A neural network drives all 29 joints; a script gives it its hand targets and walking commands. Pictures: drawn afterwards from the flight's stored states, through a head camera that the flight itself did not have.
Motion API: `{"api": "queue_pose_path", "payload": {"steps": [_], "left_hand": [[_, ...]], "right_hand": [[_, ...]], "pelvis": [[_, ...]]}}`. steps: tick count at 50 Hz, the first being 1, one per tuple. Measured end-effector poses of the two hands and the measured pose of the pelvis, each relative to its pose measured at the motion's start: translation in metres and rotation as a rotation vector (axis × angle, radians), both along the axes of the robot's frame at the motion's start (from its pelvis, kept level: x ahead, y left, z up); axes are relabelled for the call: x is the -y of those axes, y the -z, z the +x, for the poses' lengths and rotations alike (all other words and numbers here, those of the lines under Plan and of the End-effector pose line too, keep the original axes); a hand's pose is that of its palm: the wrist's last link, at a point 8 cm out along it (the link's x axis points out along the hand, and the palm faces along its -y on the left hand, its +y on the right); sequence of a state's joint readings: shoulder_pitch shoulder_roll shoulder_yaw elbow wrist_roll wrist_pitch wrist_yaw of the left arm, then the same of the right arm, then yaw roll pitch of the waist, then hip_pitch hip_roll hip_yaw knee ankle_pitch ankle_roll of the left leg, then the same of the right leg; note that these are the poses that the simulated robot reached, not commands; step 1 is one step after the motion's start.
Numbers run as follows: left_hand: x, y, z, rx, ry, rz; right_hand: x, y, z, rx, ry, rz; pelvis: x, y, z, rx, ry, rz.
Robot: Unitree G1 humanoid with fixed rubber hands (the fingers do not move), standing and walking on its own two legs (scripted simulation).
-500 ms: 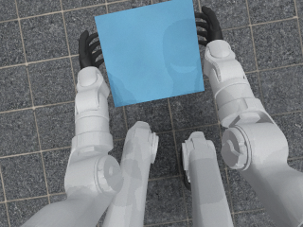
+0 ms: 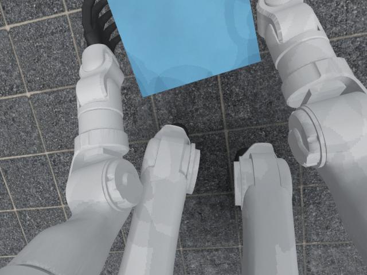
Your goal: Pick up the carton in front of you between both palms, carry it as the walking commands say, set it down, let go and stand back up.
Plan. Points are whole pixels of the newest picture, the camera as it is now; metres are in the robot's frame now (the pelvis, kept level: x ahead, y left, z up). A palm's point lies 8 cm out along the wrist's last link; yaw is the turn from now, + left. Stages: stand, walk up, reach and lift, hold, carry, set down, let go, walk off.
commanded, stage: set down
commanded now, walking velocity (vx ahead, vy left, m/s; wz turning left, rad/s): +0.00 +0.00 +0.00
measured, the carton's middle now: (187, 27) +0.51 +0.11 -0.27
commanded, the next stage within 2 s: none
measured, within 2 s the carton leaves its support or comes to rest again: rests again in 0.64 s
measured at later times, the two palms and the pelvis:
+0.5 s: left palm (102, 43) +0.45 +0.25 -0.17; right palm out of the picture +0.56 -0.03 -0.18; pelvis -0.01 -0.01 -0.02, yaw +1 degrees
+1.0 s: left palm (103, 34) +0.47 +0.26 -0.19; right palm out of the picture +0.57 -0.03 -0.20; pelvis +0.01 -0.01 -0.02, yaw +2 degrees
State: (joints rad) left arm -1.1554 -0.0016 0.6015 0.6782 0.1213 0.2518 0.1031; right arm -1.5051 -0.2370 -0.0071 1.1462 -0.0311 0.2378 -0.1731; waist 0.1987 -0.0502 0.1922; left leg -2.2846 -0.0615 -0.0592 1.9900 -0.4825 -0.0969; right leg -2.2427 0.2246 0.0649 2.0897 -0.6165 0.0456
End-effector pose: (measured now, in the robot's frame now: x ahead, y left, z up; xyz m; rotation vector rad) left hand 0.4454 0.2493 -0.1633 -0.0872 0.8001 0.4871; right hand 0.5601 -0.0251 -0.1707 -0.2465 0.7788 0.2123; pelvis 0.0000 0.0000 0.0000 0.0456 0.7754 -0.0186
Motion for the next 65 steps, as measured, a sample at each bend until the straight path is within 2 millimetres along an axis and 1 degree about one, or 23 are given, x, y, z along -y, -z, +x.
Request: {"api": "queue_pose_path", "payload": {"steps": [5,10,18,24,27,33,41,46,52,55,58,60,62,65], "left_hand": [[-0.002,0.004,0.003,-0.003,-0.002,-0.01],[-0.006,0.008,0.001,-0.002,0.007,-0.015],[-0.005,0.007,0.0,0.017,0.025,-0.02],[-0.002,0.008,0.004,0.02,0.046,-0.025],[-0.001,0.01,0.008,0.021,0.063,-0.029],[-0.004,0.015,0.013,0.012,0.072,-0.017],[-0.008,0.023,0.022,-0.001,0.084,-0.008],[-0.008,0.026,0.023,0.006,0.092,-0.018],[-0.009,0.027,0.022,0.016,0.089,-0.022],[-0.009,0.032,0.015,0.001,0.09,-0.013],[-0.016,0.045,-0.005,-0.059,0.062,0.0],[-0.026,0.05,-0.019,-0.079,0.027,0.015],[-0.04,0.051,-0.026,-0.068,-0.003,0.04],[-0.056,0.046,-0.024,-0.012,-0.021,0.061]], "right_hand": [[-0.002,0.004,0.006,-0.006,-0.016,-0.011],[-0.006,0.005,0.007,-0.009,-0.019,0.002],[-0.001,0.004,0.002,0.009,-0.02,0.015],[0.006,0.005,0.001,0.004,-0.033,0.01],[0.005,0.006,0.002,-0.006,-0.047,0.025],[0.005,0.011,0.008,-0.01,-0.054,0.04],[0.006,0.024,0.014,0.002,-0.046,0.081],[0.006,0.027,0.014,0.015,-0.05,0.108],[0.006,0.027,0.014,0.035,-0.063,0.102],[0.008,0.029,0.013,0.052,-0.078,0.097],[0.017,0.038,0.008,0.049,-0.063,0.069],[0.026,0.047,0.003,0.037,-0.042,0.053],[0.033,0.054,0.0,0.029,-0.028,0.045],[0.035,0.057,-0.003,0.039,-0.033,0.046]], "pelvis": [[0.003,0.002,0.007,-0.016,0.003,0.008],[0.005,0.004,0.007,-0.018,0.004,0.008],[0.007,0.011,-0.001,0.025,-0.001,0.015],[0.008,0.016,-0.006,0.055,0.002,0.017],[0.009,0.017,-0.006,0.06,0.003,0.019],[0.009,0.017,-0.003,0.048,0.002,0.021],[0.007,0.017,0.007,0.012,-0.004,0.025],[0.007,0.019,0.011,-0.004,-0.007,0.029],[0.007,0.022,0.008,0.015,-0.006,0.031],[0.007,0.025,0.006,0.034,-0.006,0.03],[0.005,0.026,0.003,0.051,-0.01,0.029],[0.004,0.026,0.0,0.06,-0.013,0.027],[0.003,0.026,-0.004,0.069,-0.017,0.026],[0.001,0.028,-0.009,0.085,-0.022,0.021]]}}
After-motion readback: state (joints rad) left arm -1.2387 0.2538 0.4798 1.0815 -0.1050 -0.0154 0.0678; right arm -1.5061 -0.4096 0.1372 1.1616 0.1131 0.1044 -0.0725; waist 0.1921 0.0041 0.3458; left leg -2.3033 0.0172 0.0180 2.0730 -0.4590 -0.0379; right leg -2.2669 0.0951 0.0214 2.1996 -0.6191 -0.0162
